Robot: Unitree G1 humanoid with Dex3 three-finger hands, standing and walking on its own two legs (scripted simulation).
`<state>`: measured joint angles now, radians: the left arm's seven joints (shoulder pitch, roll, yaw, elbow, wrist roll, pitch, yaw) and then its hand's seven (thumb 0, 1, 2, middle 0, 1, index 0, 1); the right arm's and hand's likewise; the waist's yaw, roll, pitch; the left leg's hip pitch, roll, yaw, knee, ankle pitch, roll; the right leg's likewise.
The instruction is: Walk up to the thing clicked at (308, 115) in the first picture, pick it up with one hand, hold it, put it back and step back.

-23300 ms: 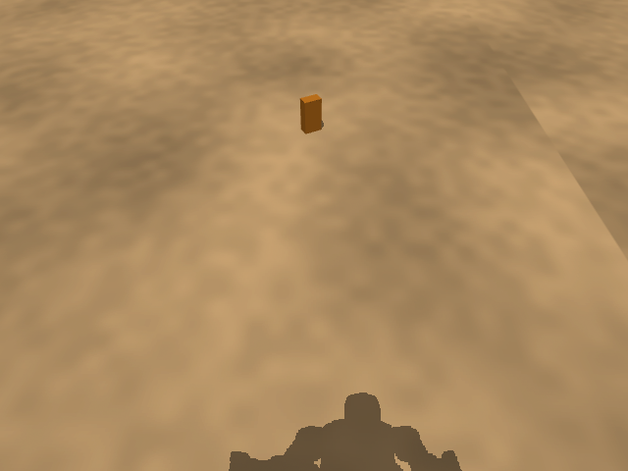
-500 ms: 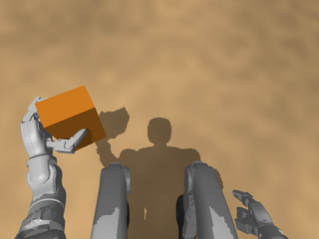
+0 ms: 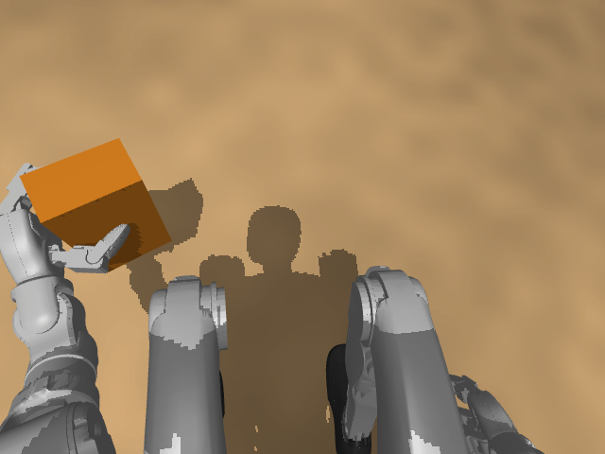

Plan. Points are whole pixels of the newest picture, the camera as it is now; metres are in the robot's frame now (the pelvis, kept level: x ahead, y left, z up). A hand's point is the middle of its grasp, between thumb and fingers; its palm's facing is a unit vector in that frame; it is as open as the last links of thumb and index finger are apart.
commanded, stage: crouch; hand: left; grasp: from the side
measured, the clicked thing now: (111, 214) +0.41 +0.24 -0.07
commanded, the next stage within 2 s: lower in 0.54 s
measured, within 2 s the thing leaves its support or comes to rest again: rests again in 1.96 s
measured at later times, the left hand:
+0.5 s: hand (96, 233) +0.40 +0.27 -0.11, palm faces +0.32 -0.95 +0.00, open 10.1 cm
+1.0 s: hand (111, 241) +0.41 +0.27 -0.17, palm faces +0.32 -0.95 +0.01, open 10.1 cm
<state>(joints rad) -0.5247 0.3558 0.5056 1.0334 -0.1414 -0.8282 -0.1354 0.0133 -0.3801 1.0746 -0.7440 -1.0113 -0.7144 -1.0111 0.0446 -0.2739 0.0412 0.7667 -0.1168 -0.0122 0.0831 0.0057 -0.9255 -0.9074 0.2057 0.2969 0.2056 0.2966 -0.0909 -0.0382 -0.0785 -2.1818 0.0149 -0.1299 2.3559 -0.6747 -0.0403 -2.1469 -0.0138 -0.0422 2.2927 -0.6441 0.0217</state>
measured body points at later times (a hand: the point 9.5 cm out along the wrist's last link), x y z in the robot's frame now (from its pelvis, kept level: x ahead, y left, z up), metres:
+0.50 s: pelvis +0.00 +0.01 -0.04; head +0.21 +0.08 +0.36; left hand +0.38 +0.32 -0.11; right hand +0.16 -0.26 -0.14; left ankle +0.09 +0.14 -0.31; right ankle +0.11 -0.13 -0.31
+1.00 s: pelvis +0.00 +0.01 -0.06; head +0.21 +0.12 +0.32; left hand +0.38 +0.32 -0.16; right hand +0.15 -0.26 -0.14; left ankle +0.09 +0.14 -0.31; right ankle +0.11 -0.13 -0.31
